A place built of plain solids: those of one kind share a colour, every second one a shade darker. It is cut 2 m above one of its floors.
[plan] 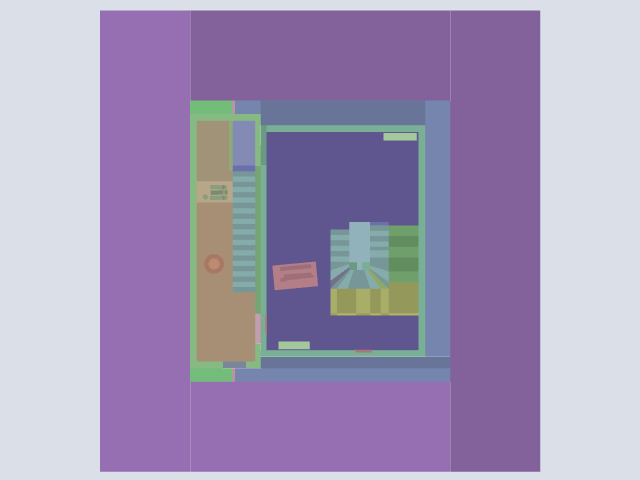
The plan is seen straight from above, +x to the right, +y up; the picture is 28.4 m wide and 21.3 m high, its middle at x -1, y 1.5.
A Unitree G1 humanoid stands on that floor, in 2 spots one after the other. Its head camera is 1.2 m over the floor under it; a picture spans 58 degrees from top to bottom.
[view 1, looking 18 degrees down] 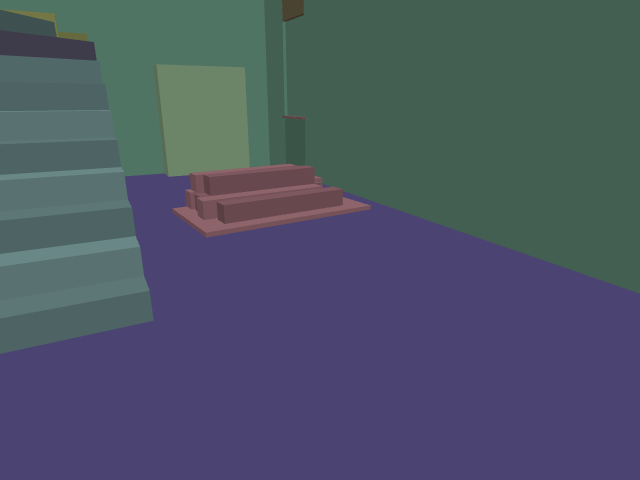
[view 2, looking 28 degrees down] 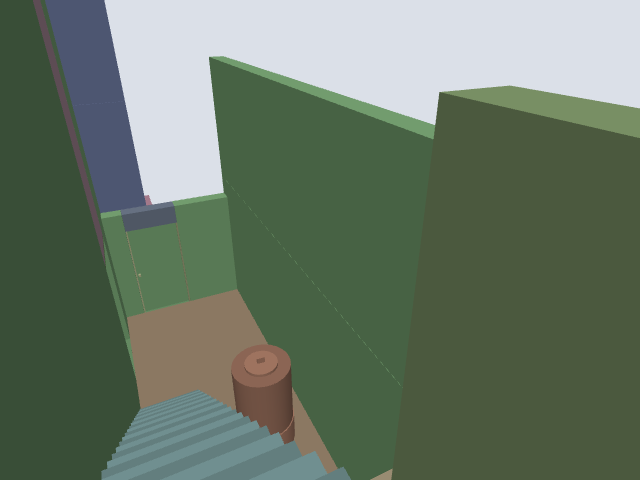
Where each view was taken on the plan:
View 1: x -0.34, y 4.35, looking -118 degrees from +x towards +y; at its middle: floor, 3.88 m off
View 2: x -4.37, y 5.15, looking -116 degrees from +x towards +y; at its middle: wall_yard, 5.41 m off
